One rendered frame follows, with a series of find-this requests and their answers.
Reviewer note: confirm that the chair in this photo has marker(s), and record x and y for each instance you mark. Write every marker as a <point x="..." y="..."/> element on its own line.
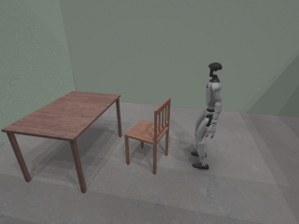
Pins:
<point x="151" y="132"/>

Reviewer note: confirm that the left robot foot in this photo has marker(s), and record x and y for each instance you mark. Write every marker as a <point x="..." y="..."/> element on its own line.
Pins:
<point x="200" y="166"/>

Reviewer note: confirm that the table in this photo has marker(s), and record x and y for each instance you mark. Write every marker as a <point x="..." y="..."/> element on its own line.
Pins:
<point x="66" y="118"/>

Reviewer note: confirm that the robot left forearm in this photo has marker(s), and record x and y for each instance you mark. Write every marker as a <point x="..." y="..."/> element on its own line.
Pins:
<point x="216" y="114"/>

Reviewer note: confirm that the robot right thigh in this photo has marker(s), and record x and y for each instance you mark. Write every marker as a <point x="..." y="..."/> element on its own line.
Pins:
<point x="199" y="120"/>

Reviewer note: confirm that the left robot upper arm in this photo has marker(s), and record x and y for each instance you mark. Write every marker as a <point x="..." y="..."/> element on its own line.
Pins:
<point x="217" y="93"/>

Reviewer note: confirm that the left robot hand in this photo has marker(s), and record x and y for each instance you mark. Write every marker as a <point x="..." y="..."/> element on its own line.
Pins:
<point x="211" y="129"/>

